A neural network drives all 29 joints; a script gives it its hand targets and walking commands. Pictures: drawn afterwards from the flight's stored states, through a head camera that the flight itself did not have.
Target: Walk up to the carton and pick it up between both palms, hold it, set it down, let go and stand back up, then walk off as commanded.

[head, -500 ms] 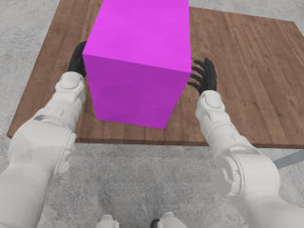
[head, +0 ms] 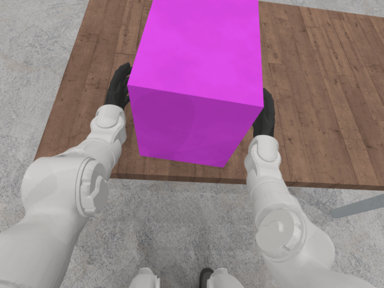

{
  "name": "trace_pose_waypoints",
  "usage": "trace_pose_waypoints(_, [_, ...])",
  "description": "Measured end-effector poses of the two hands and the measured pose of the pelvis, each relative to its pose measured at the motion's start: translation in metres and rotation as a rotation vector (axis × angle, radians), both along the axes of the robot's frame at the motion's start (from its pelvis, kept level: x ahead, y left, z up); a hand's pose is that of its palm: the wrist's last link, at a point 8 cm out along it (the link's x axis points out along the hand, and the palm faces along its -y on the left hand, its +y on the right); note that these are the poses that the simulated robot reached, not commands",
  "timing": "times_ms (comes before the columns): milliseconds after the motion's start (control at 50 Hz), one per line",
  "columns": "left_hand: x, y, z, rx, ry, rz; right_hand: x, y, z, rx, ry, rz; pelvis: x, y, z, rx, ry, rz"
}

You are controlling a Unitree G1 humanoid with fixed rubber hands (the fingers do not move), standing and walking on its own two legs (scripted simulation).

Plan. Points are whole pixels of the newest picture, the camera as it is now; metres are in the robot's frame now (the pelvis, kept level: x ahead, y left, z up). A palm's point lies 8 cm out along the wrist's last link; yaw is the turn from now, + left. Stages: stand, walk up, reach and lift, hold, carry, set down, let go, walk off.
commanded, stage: reach and lift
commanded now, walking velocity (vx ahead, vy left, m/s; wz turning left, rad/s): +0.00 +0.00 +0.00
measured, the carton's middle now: (194, 83) +0.56 -0.02 +0.03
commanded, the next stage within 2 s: none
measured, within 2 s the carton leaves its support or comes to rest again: neither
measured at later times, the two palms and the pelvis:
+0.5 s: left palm (118, 103) +0.49 +0.14 +0.04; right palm (262, 129) +0.44 -0.16 +0.04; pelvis +0.01 -0.01 +0.00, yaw +0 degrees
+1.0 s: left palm (118, 104) +0.49 +0.14 +0.03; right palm (261, 129) +0.44 -0.15 +0.04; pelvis +0.01 -0.02 +0.00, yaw +0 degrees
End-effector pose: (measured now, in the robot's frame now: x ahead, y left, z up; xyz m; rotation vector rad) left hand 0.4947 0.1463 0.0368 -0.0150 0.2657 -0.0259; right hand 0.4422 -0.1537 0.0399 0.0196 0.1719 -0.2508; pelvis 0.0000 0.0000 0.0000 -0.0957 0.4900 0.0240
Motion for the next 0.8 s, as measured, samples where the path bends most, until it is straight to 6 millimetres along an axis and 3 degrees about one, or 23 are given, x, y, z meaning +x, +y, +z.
trace_pose_waypoints(280, [-0.001, -0.002, 0.001, 0.018, 0.007, 0.024, 0.002, -0.002, -0.004, 0.03, -0.013, 0.024, 0.013, -0.001, 0.007, 0.017, -0.019, -0.016])
trace_pose_waypoints(800, [-0.002, -0.002, -0.001, 0.002, -0.013, 0.041, 0.002, -0.002, -0.003, 0.006, -0.005, 0.021, 0.004, -0.018, 0.003, 0.016, 0.008, 0.003])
